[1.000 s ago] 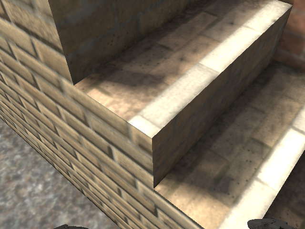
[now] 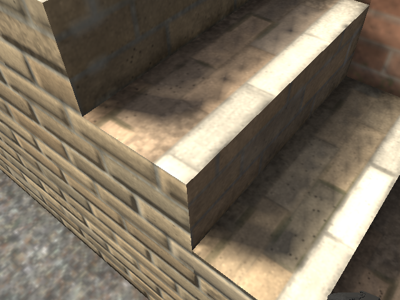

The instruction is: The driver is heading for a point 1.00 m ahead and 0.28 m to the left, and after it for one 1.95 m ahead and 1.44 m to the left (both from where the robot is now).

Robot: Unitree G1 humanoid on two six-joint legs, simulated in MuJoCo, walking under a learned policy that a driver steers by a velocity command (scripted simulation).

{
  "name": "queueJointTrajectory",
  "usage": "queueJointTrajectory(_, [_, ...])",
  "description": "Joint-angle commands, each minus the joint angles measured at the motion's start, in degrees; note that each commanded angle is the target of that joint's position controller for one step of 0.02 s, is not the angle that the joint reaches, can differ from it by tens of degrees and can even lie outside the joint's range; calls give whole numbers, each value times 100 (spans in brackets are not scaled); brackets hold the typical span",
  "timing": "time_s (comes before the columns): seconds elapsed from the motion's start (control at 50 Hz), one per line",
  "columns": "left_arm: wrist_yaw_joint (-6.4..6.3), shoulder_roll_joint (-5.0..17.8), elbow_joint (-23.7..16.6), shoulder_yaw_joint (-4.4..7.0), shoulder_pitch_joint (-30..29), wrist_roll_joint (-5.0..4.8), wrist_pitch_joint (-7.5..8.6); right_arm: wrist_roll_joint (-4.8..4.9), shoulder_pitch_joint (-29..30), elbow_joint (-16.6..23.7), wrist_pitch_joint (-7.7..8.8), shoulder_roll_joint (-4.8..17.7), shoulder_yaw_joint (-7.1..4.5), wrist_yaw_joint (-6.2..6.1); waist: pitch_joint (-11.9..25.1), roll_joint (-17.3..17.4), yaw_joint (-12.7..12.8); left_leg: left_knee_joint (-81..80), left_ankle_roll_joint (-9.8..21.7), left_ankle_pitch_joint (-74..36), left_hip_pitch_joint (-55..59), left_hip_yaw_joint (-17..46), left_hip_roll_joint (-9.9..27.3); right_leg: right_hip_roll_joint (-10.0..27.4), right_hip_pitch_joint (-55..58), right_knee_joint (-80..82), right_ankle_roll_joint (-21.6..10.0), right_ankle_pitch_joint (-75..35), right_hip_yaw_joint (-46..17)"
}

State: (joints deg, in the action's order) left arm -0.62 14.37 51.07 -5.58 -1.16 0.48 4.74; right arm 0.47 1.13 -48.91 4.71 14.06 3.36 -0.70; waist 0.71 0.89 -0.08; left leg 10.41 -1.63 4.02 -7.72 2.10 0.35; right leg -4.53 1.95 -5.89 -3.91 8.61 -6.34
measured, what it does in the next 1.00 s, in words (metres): stands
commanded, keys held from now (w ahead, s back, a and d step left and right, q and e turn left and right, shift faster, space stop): w+shift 0.38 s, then shift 0.62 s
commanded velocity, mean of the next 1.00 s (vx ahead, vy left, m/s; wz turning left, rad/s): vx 0.60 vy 0.00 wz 0.00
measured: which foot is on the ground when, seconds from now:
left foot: down 0.00-1.00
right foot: down 0.00-1.00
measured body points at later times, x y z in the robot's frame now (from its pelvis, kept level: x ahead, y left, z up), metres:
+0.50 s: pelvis +0.00 +0.00 +0.00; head +0.01 -0.01 +0.45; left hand +0.20 +0.23 -0.10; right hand +0.20 -0.24 -0.10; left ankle +0.02 +0.14 -0.75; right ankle -0.07 -0.08 -0.75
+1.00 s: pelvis -0.01 +0.01 -0.01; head +0.00 +0.00 +0.44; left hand +0.11 +0.26 -0.14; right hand +0.10 -0.24 -0.14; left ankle +0.02 +0.14 -0.75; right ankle -0.07 -0.08 -0.75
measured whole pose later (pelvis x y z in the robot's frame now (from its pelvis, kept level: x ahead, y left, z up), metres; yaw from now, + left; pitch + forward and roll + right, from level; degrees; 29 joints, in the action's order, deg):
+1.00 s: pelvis -0.01 +0.01 -0.01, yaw +1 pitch -1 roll +0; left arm -1.4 13.7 57.3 -2.9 5.2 0.5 1.9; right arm -0.3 -7.5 -55.8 3.0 13.4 1.1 -0.7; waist -2.4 1.1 -1.0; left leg 21.4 -1.0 9.0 -11.2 2.9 -0.1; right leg -4.7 -1.7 -18.1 -3.1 14.7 -5.0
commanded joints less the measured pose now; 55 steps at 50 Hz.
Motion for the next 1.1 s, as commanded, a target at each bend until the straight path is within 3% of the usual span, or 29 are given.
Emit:
queueJointTrajectory(0.02, [-16, 656, -417, 154, -552, -4, 88, 4, 589, 457, 95, 544, -129, -15, 752, -106, 4, 145, -35, -1271, 350, 581, 750, 1199, 176, -252, 218, -2078, -594])
queueJointTrajectory(0.38, [-8, 663, -442, 156, -548, -9, 82, 0, 580, 467, 84, 546, -133, -34, 748, -96, 2, 141, -52, -1289, 381, 539, 770, 1183, 166, -244, 211, -2104, -638])
queueJointTrajectory(0.46, [-35, 726, -250, 206, -264, -34, 39, -4, 279, 328, 83, 594, -174, -33, 745, -92, -36, 468, -51, -1539, 470, 488, 759, 1162, 89, -474, 221, -2305, -541])
queueJointTrajectory(0.8, [-134, 647, 198, 350, 180, -12, -199, -76, -452, -215, -53, 540, -294, -44, 270, -92, -82, 1007, 77, -586, -99, 516, 654, 1083, -276, -1032, 141, -1733, -468])
queueJointTrajectory(0.92, [-84, 623, 315, 392, 380, 13, -215, -76, -616, -337, -87, 527, -326, -7, 179, -119, -61, 1018, 91, -539, -167, 514, 605, 1077, -323, -1123, 130, -1604, -434])
queueJointTrajectory(0.98, [-91, 607, 356, 412, 456, 16, -231, -83, -656, -374, -109, 505, -338, -9, 113, -67, -56, 995, 111, -524, -175, 552, 606, 1054, -409, -1109, 121, -1332, -427])
queueJointTrajectory(1.0, [-127, 584, 390, 409, 504, -27, -218, -39, -635, -422, -118, 485, -364, -39, 125, -124, -44, 946, 161, -399, -128, 624, 599, 1022, -463, -1125, 116, -1018, -445])
queueJointTrajectory(1.02, [-144, 541, 371, 405, 480, -7, -213, -50, -602, -428, -115, 576, -385, -35, 15, -74, -26, 909, 185, -478, -183, 650, 626, 1016, -534, -1101, 118, -864, -446])
queueJointTrajectory(1.1, [-155, 539, 410, 427, 574, 3, -196, -57, -598, -495, -128, 498, -409, -21, 28, -28, -34, 889, 215, -496, -100, 684, 627, 999, -629, -1067, 107, -618, -455])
